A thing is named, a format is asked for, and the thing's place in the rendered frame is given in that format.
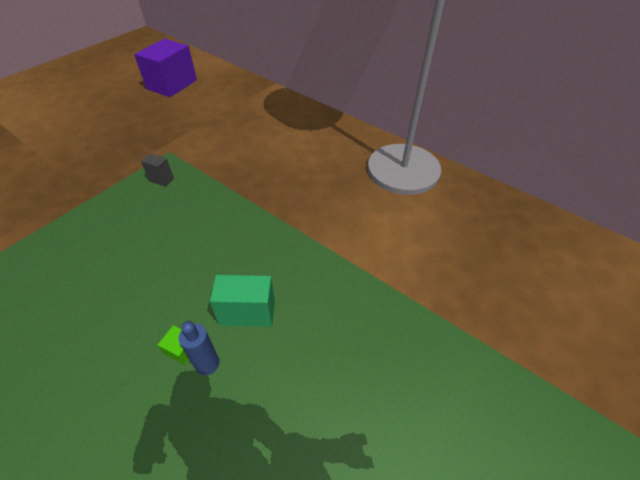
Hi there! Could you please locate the floor lamp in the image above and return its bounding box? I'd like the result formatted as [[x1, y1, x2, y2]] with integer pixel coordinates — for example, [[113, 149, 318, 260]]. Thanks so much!
[[368, 0, 445, 195]]

